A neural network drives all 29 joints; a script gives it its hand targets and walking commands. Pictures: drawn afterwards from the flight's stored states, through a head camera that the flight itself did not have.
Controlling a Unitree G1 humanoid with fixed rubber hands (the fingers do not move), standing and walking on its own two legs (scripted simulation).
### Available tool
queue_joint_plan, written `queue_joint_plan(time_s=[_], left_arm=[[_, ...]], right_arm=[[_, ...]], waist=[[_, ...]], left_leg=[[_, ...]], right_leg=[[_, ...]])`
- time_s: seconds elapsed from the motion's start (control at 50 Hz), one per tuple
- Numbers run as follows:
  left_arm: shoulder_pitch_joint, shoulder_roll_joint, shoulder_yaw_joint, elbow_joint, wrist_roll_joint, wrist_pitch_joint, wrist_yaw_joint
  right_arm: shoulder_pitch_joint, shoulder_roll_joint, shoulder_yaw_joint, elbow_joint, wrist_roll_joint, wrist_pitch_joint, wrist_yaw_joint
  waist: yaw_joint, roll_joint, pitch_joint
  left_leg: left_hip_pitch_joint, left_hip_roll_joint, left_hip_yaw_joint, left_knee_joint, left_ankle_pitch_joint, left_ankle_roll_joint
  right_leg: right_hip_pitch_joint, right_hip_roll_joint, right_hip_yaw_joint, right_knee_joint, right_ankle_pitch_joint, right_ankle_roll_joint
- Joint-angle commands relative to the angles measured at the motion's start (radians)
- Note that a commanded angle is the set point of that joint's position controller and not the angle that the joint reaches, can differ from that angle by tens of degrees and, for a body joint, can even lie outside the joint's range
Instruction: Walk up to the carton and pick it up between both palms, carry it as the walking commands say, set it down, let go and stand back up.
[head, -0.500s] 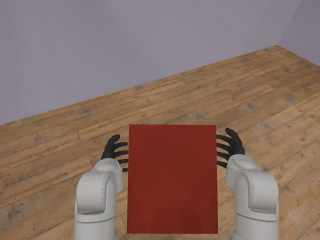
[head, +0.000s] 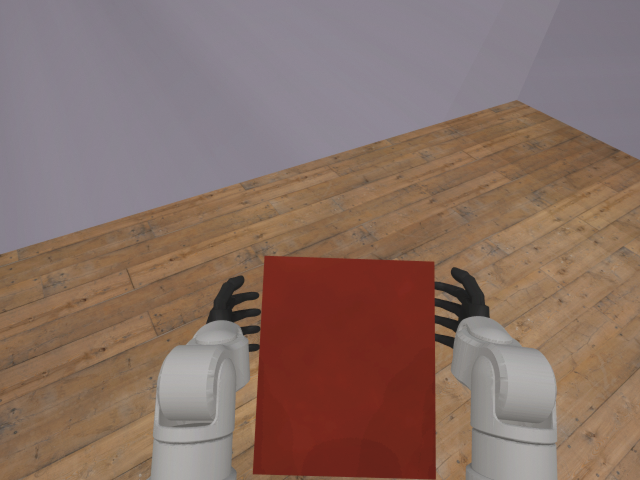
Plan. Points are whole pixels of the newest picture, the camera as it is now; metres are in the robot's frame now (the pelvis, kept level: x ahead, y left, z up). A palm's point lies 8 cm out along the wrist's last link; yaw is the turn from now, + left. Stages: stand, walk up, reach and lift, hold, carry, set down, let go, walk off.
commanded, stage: carry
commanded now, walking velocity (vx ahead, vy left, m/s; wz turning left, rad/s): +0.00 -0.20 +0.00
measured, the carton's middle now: (341, 351) +0.31 -0.01 +0.00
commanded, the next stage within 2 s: none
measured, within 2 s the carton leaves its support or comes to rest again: neither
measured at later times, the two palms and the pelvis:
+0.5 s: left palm (298, 409) +0.20 +0.04 +0.09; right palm (576, 401) +0.20 -0.23 +0.11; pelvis -0.08 -0.09 +0.00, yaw +0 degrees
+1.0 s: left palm out of the picture +0.11 -0.05 +0.08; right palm out of the picture +0.13 -0.32 +0.10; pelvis -0.16 -0.19 +0.00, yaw +2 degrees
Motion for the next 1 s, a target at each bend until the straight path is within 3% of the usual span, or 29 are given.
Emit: queue_joint_plan(time_s=[0.0, 0.08, 0.12, 0.16, 0.18, 0.2, 0.22, 0.24, 0.28, 0.3, 0.36, 0.4, 0.44, 0.46, 0.48, 0.5, 0.52, 0.56, 0.6, 0.72, 0.76, 0.78, 0.8, 0.82, 0.84, 0.86, 0.9, 0.94, 0.98], left_arm=[[-0.601, -1.053, -0.552, -0.204, -0.359, -0.071, -0.257], [-0.597, -1.032, -0.530, -0.185, -0.355, -0.073, -0.254], [-0.577, -1.037, -0.529, -0.184, -0.355, -0.076, -0.250], [-0.585, -1.053, -0.539, -0.221, -0.370, -0.084, -0.247], [-0.567, -1.063, -0.546, -0.216, -0.372, -0.086, -0.244], [-0.586, -1.078, -0.560, -0.255, -0.387, -0.095, -0.241], [-0.605, -1.084, -0.580, -0.293, -0.398, -0.096, -0.246], [-0.661, -1.070, -0.600, -0.309, -0.413, -0.097, -0.253], [-0.691, -1.082, -0.622, -0.340, -0.426, -0.107, -0.264], [-0.639, -1.078, -0.617, -0.344, -0.416, -0.111, -0.262], [-0.551, -1.049, -0.612, -0.261, -0.398, -0.089, -0.256], [-0.484, -1.029, -0.604, -0.192, -0.374, -0.071, -0.250], [-0.480, -1.034, -0.599, -0.186, -0.371, -0.070, -0.253], [-0.499, -1.031, -0.594, -0.175, -0.370, -0.067, -0.254], [-0.515, -1.023, -0.589, -0.188, -0.369, -0.072, -0.257], [-0.529, -1.027, -0.593, -0.190, -0.369, -0.077, -0.258], [-0.523, -1.047, -0.579, -0.194, -0.365, -0.080, -0.260], [-0.540, -1.060, -0.555, -0.215, -0.361, -0.079, -0.266], [-0.566, -1.060, -0.546, -0.216, -0.365, -0.081, -0.267], [-0.537, -1.047, -0.526, -0.179, -0.361, -0.077, -0.256], [-0.515, -1.061, -0.533, -0.196, -0.369, -0.086, -0.250], [-0.543, -1.078, -0.548, -0.233, -0.388, -0.095, -0.246], [-0.547, -1.090, -0.566, -0.257, -0.395, -0.101, -0.248], [-0.579, -1.092, -0.587, -0.307, -0.409, -0.104, -0.254], [-0.632, -1.062, -0.600, -0.324, -0.423, -0.103, -0.263], [-0.687, -1.061, -0.616, -0.358, -0.433, -0.110, -0.266], [-0.574, -1.075, -0.615, -0.323, -0.424, -0.109, -0.272], [-0.532, -1.056, -0.612, -0.276, -0.416, -0.097, -0.268], [-0.505, -1.032, -0.611, -0.245, -0.405, -0.086, -0.259]], right_arm=[[-0.478, 1.059, 0.612, -0.107, 0.377, 0.026, 0.249], [-0.471, 1.029, 0.596, -0.091, 0.373, 0.032, 0.245], [-0.470, 1.031, 0.590, -0.108, 0.380, 0.026, 0.243], [-0.473, 1.061, 0.587, -0.129, 0.397, 0.019, 0.248], [-0.474, 1.070, 0.578, -0.145, 0.399, 0.013, 0.248], [-0.454, 1.079, 0.564, -0.150, 0.393, 0.004, 0.251], [-0.424, 1.073, 0.549, -0.138, 0.381, -0.007, 0.250], [-0.373, 1.069, 0.527, -0.108, 0.356, -0.016, 0.247], [-0.427, 1.099, 0.569, -0.174, 0.367, -0.025, 0.251], [-0.390, 1.099, 0.578, -0.169, 0.364, -0.020, 0.253], [-0.372, 1.037, 0.559, -0.171, 0.351, -0.008, 0.240], [-0.374, 0.988, 0.559, -0.172, 0.344, -0.002, 0.236], [-0.373, 0.987, 0.576, -0.158, 0.340, 0.000, 0.235], [-0.365, 0.995, 0.579, -0.142, 0.336, 0.001, 0.234], [-0.376, 0.992, 0.587, -0.153, 0.333, 0.001, 0.233], [-0.436, 0.988, 0.604, -0.193, 0.341, 0.000, 0.238], [-0.473, 0.999, 0.636, -0.200, 0.366, 0.011, 0.244], [-0.512, 1.049, 0.656, -0.194, 0.395, 0.009, 0.244], [-0.511, 1.056, 0.639, -0.174, 0.394, 0.015, 0.246], [-0.502, 1.026, 0.614, -0.164, 0.391, 0.021, 0.235], [-0.498, 1.048, 0.610, -0.193, 0.405, 0.012, 0.238], [-0.490, 1.071, 0.601, -0.206, 0.408, 0.003, 0.242], [-0.463, 1.073, 0.589, -0.201, 0.395, -0.008, 0.244], [-0.438, 1.072, 0.573, -0.195, 0.380, -0.024, 0.238], [-0.384, 1.066, 0.564, -0.162, 0.364, -0.024, 0.240], [-0.397, 1.095, 0.578, -0.160, 0.365, -0.022, 0.245], [-0.388, 1.080, 0.603, -0.223, 0.362, -0.024, 0.242], [-0.368, 1.047, 0.586, -0.203, 0.349, -0.015, 0.232], [-0.370, 1.009, 0.584, -0.203, 0.348, -0.010, 0.228]], waist=[[0.042, -0.026, -0.314], [0.039, -0.049, -0.343], [0.040, -0.066, -0.412], [0.036, -0.061, -0.495], [0.021, -0.024, -0.539], [0.008, 0.101, -0.565], [0.013, 0.412, -0.551], [0.006, 0.422, -0.448], [0.015, 0.221, -0.402], [0.017, 0.196, -0.394], [0.012, 0.329, -0.409], [0.011, 0.402, -0.410], [0.028, 0.388, -0.406], [0.024, 0.292, -0.426], [0.019, 0.102, -0.417], [0.029, -0.155, -0.359], [0.033, -0.134, -0.338], [0.037, -0.015, -0.289], [0.042, -0.025, -0.315], [0.043, -0.069, -0.411], [0.040, -0.074, -0.515], [0.017, -0.021, -0.566], [0.007, 0.161, -0.578], [0.011, 0.454, -0.543], [0.005, 0.420, -0.471], [0.007, 0.288, -0.425], [0.020, 0.187, -0.410], [0.013, 0.287, -0.424], [0.014, 0.396, -0.428]], left_leg=[[-0.192, -0.069, -0.013, 0.351, -0.145, 0.017], [-0.145, -0.084, 0.009, 0.199, -0.137, 0.024], [-0.061, -0.103, 0.025, 0.030, -0.115, 0.041], [0.075, -0.118, 0.031, -0.202, 0.002, 0.062], [0.231, -0.077, 0.016, -0.366, 0.183, 0.074], [0.409, 0.082, -0.211, -0.457, 0.207, 0.130], [0.471, 0.357, -0.565, -0.475, 0.407, 0.244], [0.354, 0.392, -0.579, -0.447, 0.553, 0.325], [0.246, 0.287, -0.382, -0.423, 0.441, 0.263], [0.282, 0.234, -0.299, -0.381, 0.566, 0.221], [0.280, 0.183, -0.221, -0.330, 0.862, 0.184], [0.256, 0.173, -0.197, -0.322, 0.824, 0.172], [0.180, 0.129, -0.123, -0.251, 0.665, 0.125], [0.113, 0.082, -0.066, -0.165, 0.507, 0.084], [-0.058, 0.018, -0.030, -0.068, 0.232, 0.035], [-0.240, -0.068, 0.066, 0.074, -0.154, -0.004], [-0.237, -0.078, 0.016, 0.223, -0.249, 0.003], [-0.232, -0.085, -0.013, 0.330, -0.164, 0.014], [-0.212, -0.076, -0.005, 0.355, -0.107, 0.016], [-0.056, -0.117, 0.028, 0.011, -0.094, 0.043], [0.095, -0.129, 0.029, -0.239, 0.049, 0.064], [0.290, -0.055, -0.027, -0.410, 0.250, 0.085], [0.462, 0.145, -0.290, -0.448, 0.259, 0.157], [0.454, 0.391, -0.627, -0.477, 0.410, 0.281], [0.347, 0.384, -0.581, -0.440, 0.462, 0.335], [0.272, 0.324, -0.471, -0.448, 0.360, 0.312], [0.268, 0.214, -0.283, -0.374, 0.558, 0.209], [0.270, 0.177, -0.217, -0.334, 0.818, 0.178], [0.247, 0.164, -0.188, -0.314, 0.839, 0.162]], right_leg=[[0.184, -0.347, 0.272, -0.243, 0.286, -0.131], [0.230, -0.312, 0.245, -0.199, 0.404, -0.116], [0.238, -0.312, 0.246, -0.182, 0.471, -0.134], [0.238, -0.287, 0.224, -0.146, 0.455, -0.105], [0.158, -0.253, 0.165, -0.107, 0.426, -0.051], [-0.024, -0.191, 0.125, 0.006, 0.333, 0.025], [-0.262, -0.094, 0.036, 0.181, -0.154, 0.096], [-0.328, -0.093, 0.165, 0.385, -0.267, 0.104], [-0.282, -0.110, 0.199, 0.468, -0.220, 0.065], [-0.275, -0.118, 0.174, 0.373, -0.201, 0.064], [-0.157, -0.064, 0.068, 0.214, -0.193, 0.076], [-0.078, -0.034, 0.020, 0.093, -0.193, 0.077], [0.100, -0.038, -0.017, -0.192, -0.050, 0.058], [0.231, -0.086, 0.029, -0.278, 0.015, 0.061], [0.354, -0.226, 0.211, -0.271, 0.224, 0.020], [0.371, -0.401, 0.378, -0.238, 0.528, -0.074], [0.285, -0.406, 0.357, -0.217, 0.615, -0.139], [0.199, -0.350, 0.292, -0.255, 0.353, -0.099], [0.209, -0.319, 0.235, -0.210, 0.312, -0.138], [0.246, -0.307, 0.263, -0.177, 0.480, -0.142], [0.267, -0.276, 0.225, -0.118, 0.559, -0.090], [0.147, -0.255, 0.175, -0.074, 0.492, -0.027], [-0.082, -0.172, 0.087, 0.057, 0.293, 0.063], [-0.288, -0.084, 0.047, 0.260, -0.246, 0.123], [-0.328, -0.118, 0.215, 0.450, -0.274, 0.109], [-0.314, -0.110, 0.210, 0.527, -0.249, 0.084], [-0.260, -0.123, 0.172, 0.385, -0.206, 0.064], [-0.169, -0.081, 0.085, 0.250, -0.202, 0.070], [-0.073, -0.047, 0.036, 0.114, -0.205, 0.075]])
